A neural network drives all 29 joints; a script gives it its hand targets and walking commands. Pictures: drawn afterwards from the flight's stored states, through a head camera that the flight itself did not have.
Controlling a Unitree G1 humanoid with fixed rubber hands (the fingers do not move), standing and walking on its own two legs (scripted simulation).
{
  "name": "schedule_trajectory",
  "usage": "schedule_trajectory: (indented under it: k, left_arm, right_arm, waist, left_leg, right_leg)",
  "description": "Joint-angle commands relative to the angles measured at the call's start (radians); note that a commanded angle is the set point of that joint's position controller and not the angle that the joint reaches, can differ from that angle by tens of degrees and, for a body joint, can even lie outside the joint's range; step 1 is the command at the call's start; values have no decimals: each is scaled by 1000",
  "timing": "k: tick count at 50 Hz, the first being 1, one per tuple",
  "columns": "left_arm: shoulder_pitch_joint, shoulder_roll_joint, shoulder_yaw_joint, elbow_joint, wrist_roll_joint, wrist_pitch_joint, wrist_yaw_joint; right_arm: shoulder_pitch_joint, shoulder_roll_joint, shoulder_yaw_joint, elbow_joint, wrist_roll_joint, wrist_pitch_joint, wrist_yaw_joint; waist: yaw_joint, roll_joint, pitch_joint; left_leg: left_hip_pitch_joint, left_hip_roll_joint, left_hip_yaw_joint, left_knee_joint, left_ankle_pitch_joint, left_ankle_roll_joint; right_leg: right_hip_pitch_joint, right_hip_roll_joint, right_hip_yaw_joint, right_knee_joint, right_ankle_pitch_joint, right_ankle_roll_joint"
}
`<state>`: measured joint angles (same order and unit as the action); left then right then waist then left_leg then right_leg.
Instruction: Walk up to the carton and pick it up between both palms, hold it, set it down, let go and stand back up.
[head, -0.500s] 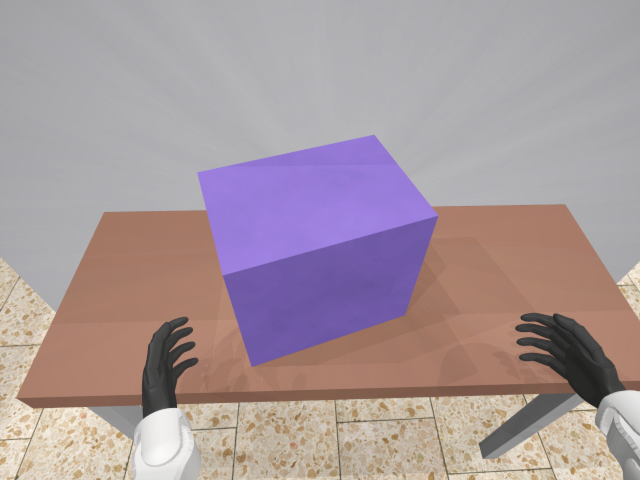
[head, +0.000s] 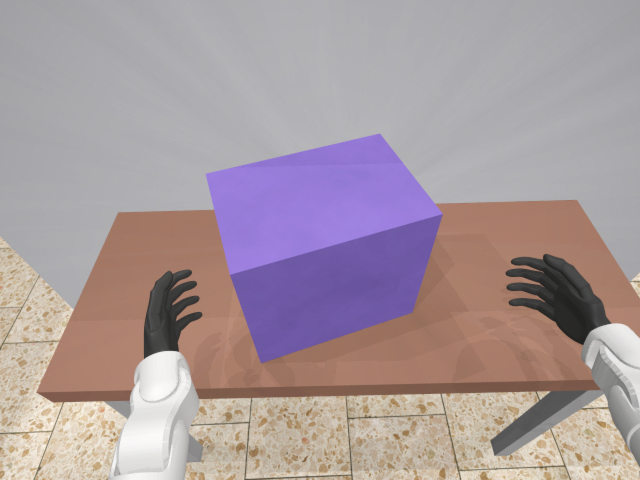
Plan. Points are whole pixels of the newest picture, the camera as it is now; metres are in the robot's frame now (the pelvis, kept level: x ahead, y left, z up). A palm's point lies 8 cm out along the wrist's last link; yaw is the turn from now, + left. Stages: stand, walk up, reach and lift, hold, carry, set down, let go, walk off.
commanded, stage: reach and lift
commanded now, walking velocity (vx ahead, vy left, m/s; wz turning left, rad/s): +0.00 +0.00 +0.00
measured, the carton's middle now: (319, 250) +0.45 +0.06 +0.01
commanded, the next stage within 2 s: none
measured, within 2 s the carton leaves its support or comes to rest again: neither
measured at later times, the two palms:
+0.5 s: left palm (146, 302) +0.28 +0.24 +0.10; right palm (554, 245) +0.40 -0.23 +0.10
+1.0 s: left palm (132, 257) +0.32 +0.26 +0.14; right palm (524, 179) +0.47 -0.19 +0.15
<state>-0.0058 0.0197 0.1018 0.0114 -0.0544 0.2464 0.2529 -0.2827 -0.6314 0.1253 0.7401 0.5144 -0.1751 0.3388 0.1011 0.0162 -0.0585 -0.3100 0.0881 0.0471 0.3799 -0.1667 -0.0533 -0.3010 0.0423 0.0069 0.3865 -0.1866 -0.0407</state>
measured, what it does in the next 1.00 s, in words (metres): stands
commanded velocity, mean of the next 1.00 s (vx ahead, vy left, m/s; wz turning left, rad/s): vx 0.00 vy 0.00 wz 0.00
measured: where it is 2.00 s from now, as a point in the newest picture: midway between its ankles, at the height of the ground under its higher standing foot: outside the picture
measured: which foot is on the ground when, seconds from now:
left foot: down 0.00-1.00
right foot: down 0.00-1.00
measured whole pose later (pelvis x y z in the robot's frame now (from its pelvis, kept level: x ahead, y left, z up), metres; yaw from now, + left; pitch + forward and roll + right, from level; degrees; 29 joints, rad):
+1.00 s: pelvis +0.00 +0.00 +0.00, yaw +2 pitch +8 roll -1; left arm -0.49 0.10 0.19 0.07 -0.12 0.66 0.22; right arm -0.83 -0.64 0.10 0.88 0.46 0.21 0.26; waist 0.18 0.03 -0.07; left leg -0.35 0.09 0.00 0.35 -0.13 -0.06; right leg -0.32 0.04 -0.03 0.33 -0.15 -0.04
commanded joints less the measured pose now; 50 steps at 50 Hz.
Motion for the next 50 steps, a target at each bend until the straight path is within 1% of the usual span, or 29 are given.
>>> schedule_trajectory:
  k: [1,5,7,9,12,13,15,18,19,20,22,24,28,29,30,31,33,35,36,39,40,41,42,44,46,47,48,49,50]
  left_arm:
    - [-189,61,38,-173,7,12,-13]
    - [-230,76,46,-201,-2,38,-26]
    - [-261,87,52,-211,-4,48,-27]
    - [-299,94,50,-222,-13,59,-25]
    - [-322,99,52,-209,-16,91,-28]
    - [-328,98,49,-214,-18,101,-30]
    - [-374,112,60,-197,-20,122,-35]
    - [-408,115,58,-194,-19,158,-32]
    - [-428,125,67,-192,-22,170,-34]
    - [-439,128,66,-206,-23,181,-32]
    - [-450,128,73,-214,-23,202,-33]
    - [-488,134,79,-215,-20,223,-33]
    - [-512,142,91,-205,-26,262,-46]
    - [-530,143,86,-207,-35,268,-46]
    - [-549,142,85,-192,-34,277,-45]
    - [-562,148,87,-199,-38,283,-44]
    - [-615,148,80,-192,-48,300,-38]
    - [-633,156,91,-172,-54,314,-39]
    - [-646,162,93,-174,-57,319,-38]
    - [-708,181,104,-143,-64,332,-39]
    - [-705,175,103,-124,-63,341,-42]
    - [-740,178,105,-133,-60,345,-39]
    - [-740,175,107,-127,-56,353,-36]
    - [-784,177,101,-110,-57,364,-28]
    - [-802,185,100,-103,-56,374,-24]
    - [-834,199,102,-103,-62,376,-26]
    - [-848,200,102,-71,-64,379,-26]
    - [-852,199,100,-65,-66,380,-25]
    - [-868,202,102,-54,-63,381,-24]
  right_arm:
    - [-307,-250,-105,-143,-3,17,-18]
    - [-353,-252,-121,-163,-10,42,-30]
    - [-382,-250,-123,-177,-13,55,-33]
    - [-409,-244,-130,-190,-15,73,-34]
    - [-442,-234,-126,-178,-17,106,-38]
    - [-447,-236,-128,-169,-16,116,-39]
    - [-487,-227,-127,-156,-20,140,-43]
    - [-525,-228,-130,-130,-22,171,-42]
    - [-547,-225,-128,-145,-25,179,-45]
    - [-565,-232,-134,-137,-24,188,-46]
    - [-584,-237,-129,-137,-24,200,-50]
    - [-631,-249,-131,-116,-24,215,-53]
    - [-676,-242,-128,-125,-30,240,-68]
    - [-700,-247,-136,-121,-32,245,-69]
    - [-723,-252,-136,-106,-37,253,-68]
    - [-739,-250,-139,-123,-42,258,-68]
    - [-795,-252,-142,-117,-47,272,-65]
    - [-805,-236,-126,-100,-48,292,-69]
    - [-818,-232,-122,-102,-44,299,-70]
    - [-879,-229,-122,-88,-56,317,-78]
    - [-878,-222,-112,-64,-56,325,-81]
    - [-906,-230,-119,-55,-55,329,-81]
    - [-906,-227,-110,-44,-51,333,-80]
    - [-944,-225,-105,-5,-50,344,-76]
    - [-955,-224,-99,17,-51,351,-78]
    - [-983,-228,-105,12,-53,352,-82]
    - [-1008,-225,-92,33,-52,357,-83]
    - [-1018,-225,-90,27,-52,356,-82]
    - [-1030,-226,-86,47,-50,357,-83]
  waist:
    - [7,-123,-275]
    - [-3,-121,-310]
    - [1,-119,-314]
    - [3,-119,-320]
    - [9,-117,-312]
    - [6,-105,-320]
    - [10,-102,-310]
    - [16,-74,-322]
    - [18,-87,-329]
    - [21,-76,-343]
    - [25,-82,-364]
    - [31,-66,-372]
    - [25,-83,-385]
    - [23,-85,-394]
    - [27,-82,-387]
    - [33,-89,-395]
    - [45,-92,-404]
    - [50,-107,-407]
    - [56,-104,-418]
    - [59,-119,-440]
    - [61,-121,-425]
    - [64,-107,-442]
    - [74,-95,-439]
    - [81,-76,-434]
    - [77,-68,-455]
    - [74,-68,-465]
    - [84,-80,-455]
    - [89,-79,-469]
    - [94,-74,-466]
  left_leg:
    - [164,-91,-3,-10,223,42]
    - [165,-96,-5,-14,257,40]
    - [158,-99,-5,-16,245,41]
    - [144,-97,-6,-23,214,44]
    - [140,-96,-8,-27,220,46]
    - [145,-96,-10,-27,229,43]
    - [120,-98,-11,-35,197,43]
    - [128,-96,-12,-40,199,39]
    - [125,-98,-9,-35,202,41]
    - [138,-96,-12,-36,220,38]
    - [156,-97,-11,-25,269,34]
    - [169,-96,-13,-22,299,24]
    - [149,-102,-11,-19,315,23]
    - [144,-101,-12,-23,308,22]
    - [142,-100,-13,-25,295,21]
    - [145,-99,-11,-25,292,21]
    - [149,-96,-9,-26,277,19]
    - [135,-96,-5,-23,276,22]
    - [130,-98,-5,-26,272,21]
    - [99,-100,0,-26,265,22]
    - [94,-101,-1,-28,264,21]
    - [93,-100,0,-30,261,15]
    - [93,-100,0,-28,271,12]
    - [79,-97,0,-34,245,7]
    - [86,-99,2,-20,276,3]
    - [73,-102,3,-19,268,1]
    - [64,-100,2,-24,257,3]
    - [66,-100,3,-22,267,1]
    - [61,-101,3,-21,271,-1]
  right_leg:
    - [138,22,42,-68,267,-43]
    - [180,22,39,-69,333,-33]
    - [179,22,36,-68,320,-31]
    - [170,16,41,-72,277,-26]
    - [173,14,40,-78,278,-25]
    - [177,16,37,-76,288,-26]
    - [179,7,46,-81,254,-20]
    - [171,13,31,-79,237,-26]
    - [178,12,33,-79,246,-20]
    - [179,20,22,-74,261,-23]
    - [195,26,16,-68,308,-20]
    - [192,34,7,-65,327,-22]
    - [241,31,10,-59,394,-8]
    - [239,34,5,-57,391,-6]
    - [226,36,0,-59,361,-6]
    - [222,38,-3,-61,342,-7]
    - [189,41,-9,-68,291,-7]
    - [202,36,-2,-69,293,-2]
    - [214,35,-1,-64,300,1]
    - [248,32,3,-51,330,14]
    - [255,31,4,-49,340,17]
    - [247,33,1,-46,329,17]
    - [241,33,-1,-46,325,15]
    - [213,34,-4,-50,260,11]
    - [224,34,-2,-47,299,12]
    - [237,31,0,-43,310,17]
    - [236,32,-2,-41,306,19]
    - [238,33,-3,-38,318,21]
    - [237,33,-5,-36,316,21]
